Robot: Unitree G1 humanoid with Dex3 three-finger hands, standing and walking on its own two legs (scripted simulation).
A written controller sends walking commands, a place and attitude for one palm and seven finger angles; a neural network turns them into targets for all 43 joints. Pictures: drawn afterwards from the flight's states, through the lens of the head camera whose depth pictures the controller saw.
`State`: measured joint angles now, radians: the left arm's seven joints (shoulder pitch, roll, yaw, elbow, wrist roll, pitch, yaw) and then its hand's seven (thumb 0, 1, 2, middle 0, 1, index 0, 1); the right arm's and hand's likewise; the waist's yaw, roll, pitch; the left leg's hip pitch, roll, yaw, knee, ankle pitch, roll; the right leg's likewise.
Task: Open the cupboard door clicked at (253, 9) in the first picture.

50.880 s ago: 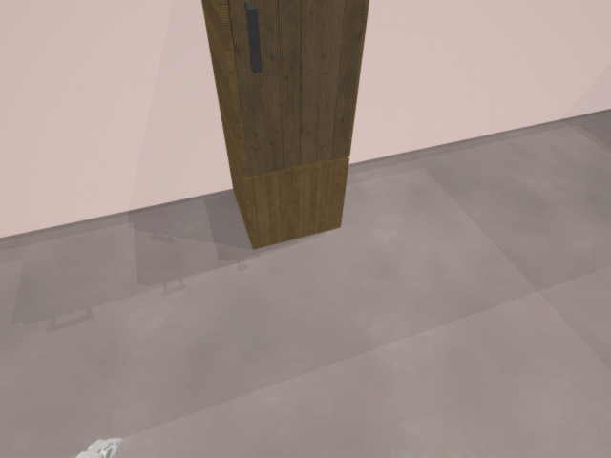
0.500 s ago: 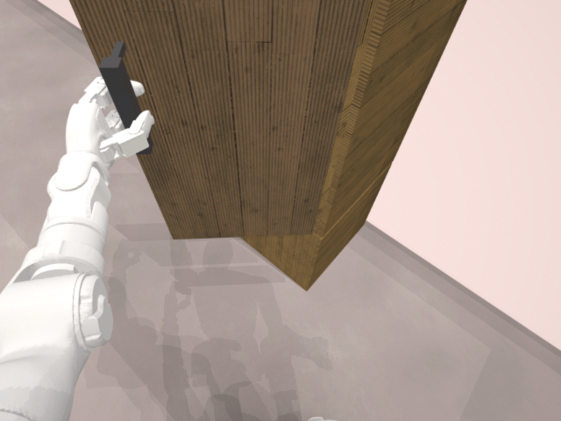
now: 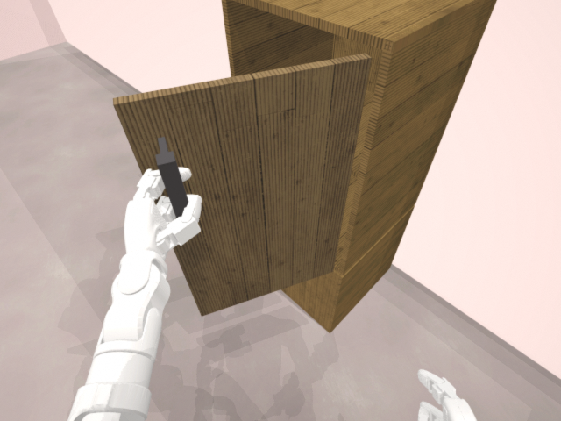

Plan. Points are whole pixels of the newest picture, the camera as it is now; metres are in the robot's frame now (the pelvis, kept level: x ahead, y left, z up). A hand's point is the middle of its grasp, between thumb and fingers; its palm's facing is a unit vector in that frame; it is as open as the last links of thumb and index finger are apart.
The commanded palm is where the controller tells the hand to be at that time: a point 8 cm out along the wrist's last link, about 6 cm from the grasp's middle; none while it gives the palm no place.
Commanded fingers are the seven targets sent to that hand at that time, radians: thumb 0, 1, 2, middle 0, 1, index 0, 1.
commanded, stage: pull the door open along its arc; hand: left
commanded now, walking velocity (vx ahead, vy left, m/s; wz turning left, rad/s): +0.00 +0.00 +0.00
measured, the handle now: (176, 189) +0.42 +0.17 +0.12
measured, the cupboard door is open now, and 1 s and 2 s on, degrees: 65 93 93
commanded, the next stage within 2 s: open thumb and fingers to let go in 0.54 s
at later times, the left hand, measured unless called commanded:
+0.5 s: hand (256, 276) +0.27 +0.04 +0.12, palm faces +0.37 -0.93 -0.03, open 6.7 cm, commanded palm +0.20 +0.06 +0.12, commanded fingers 0.00 0.90 0.90 -0.40 -1.35 -0.40 -1.35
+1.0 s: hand (262, 279) +0.26 +0.03 +0.12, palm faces +0.41 -0.91 +0.00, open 9.3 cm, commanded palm +0.22 +0.07 +0.12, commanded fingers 0.00 -0.43 0.33 -0.31 -1.21 -0.31 -1.21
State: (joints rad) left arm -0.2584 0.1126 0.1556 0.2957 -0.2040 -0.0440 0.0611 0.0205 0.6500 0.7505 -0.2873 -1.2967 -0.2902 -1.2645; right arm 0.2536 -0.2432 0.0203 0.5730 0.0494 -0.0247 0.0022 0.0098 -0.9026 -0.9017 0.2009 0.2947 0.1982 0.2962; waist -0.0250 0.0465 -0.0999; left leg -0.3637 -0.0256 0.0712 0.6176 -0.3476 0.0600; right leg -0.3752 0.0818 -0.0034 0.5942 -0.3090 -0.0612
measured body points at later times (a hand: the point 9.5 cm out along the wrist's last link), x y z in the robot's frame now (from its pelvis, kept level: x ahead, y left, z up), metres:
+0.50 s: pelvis +0.00 -0.04 +0.00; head -0.03 -0.07 +0.45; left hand +0.24 +0.09 +0.13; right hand +0.19 -0.23 -0.10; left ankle -0.02 +0.08 -0.73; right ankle -0.01 -0.08 -0.73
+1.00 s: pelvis -0.02 -0.06 +0.00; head -0.03 -0.09 +0.45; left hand +0.24 +0.08 +0.13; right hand +0.20 -0.24 -0.09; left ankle -0.02 +0.08 -0.73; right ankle -0.01 -0.08 -0.73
